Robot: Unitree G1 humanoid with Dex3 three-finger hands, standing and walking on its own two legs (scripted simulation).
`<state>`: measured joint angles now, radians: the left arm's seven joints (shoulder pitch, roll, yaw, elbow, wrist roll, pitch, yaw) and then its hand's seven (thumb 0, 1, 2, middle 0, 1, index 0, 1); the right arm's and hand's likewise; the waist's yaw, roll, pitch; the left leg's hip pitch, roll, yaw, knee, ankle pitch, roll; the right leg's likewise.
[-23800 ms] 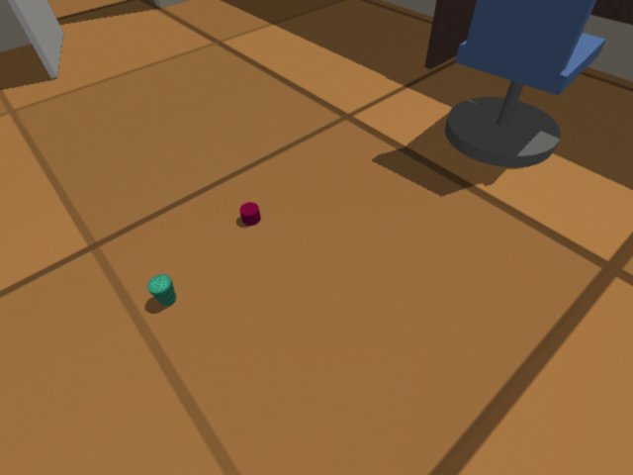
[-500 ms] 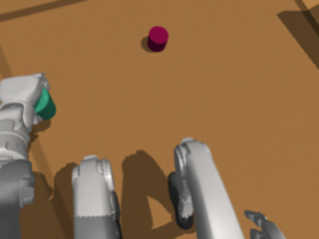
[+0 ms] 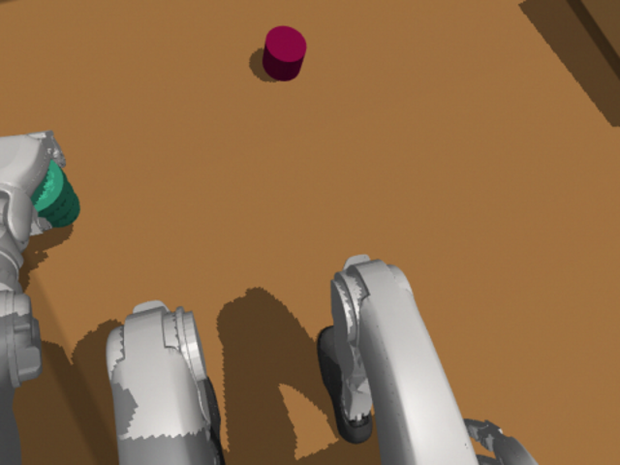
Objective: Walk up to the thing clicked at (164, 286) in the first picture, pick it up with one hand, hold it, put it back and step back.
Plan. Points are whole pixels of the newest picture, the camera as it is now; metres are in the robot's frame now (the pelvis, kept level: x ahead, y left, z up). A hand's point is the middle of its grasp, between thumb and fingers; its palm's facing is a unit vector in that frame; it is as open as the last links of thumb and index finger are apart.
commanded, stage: lower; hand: left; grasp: from above
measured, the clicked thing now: (44, 197) +0.49 +0.30 -0.20
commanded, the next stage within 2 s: rest in 0.44 s
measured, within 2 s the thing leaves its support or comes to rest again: rests again in 0.88 s
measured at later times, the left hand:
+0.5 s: hand (47, 205) +0.48 +0.29 -0.20, palm faces -0.46 -0.07 -0.89, open 10.4 cm
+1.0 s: hand (61, 209) +0.49 +0.29 -0.25, palm faces -0.46 -0.10 -0.88, open 10.3 cm
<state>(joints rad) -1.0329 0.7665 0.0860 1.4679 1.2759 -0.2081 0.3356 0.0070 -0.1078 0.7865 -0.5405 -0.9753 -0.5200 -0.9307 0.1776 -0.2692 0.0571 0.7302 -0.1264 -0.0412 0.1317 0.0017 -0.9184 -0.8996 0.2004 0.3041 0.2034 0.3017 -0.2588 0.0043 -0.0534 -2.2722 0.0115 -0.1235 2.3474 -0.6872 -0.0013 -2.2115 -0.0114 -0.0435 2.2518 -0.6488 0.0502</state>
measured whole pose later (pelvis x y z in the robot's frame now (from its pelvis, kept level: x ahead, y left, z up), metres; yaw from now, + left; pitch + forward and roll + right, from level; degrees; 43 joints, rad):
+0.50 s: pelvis +0.00 +0.00 -0.03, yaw -2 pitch +34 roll -10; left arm -1.05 0.83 0.11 1.54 1.31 -0.24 0.40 0.01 -0.11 0.78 -0.55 -0.97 -0.53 -0.92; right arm 0.16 -0.28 0.11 0.72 -0.16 -0.06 0.15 0.00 -0.92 -0.90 0.20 0.30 0.20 0.30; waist -0.29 -0.03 0.00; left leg -2.34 0.01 -0.16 2.44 -0.70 -0.01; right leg -2.26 0.00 -0.07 2.32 -0.66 0.06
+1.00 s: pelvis +0.01 +0.00 -0.04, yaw -4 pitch +32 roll -11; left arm -1.06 0.92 0.16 1.62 1.34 -0.25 0.47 0.01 -0.11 0.79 -0.55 -0.97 -0.53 -0.93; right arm 0.15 -0.30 0.17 0.70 -0.21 -0.10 0.17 0.00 -0.91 -0.89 0.20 0.30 0.20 0.30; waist -0.34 -0.06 0.07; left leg -2.36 0.01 -0.20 2.51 -0.73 -0.01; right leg -2.28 0.01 -0.09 2.36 -0.66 0.06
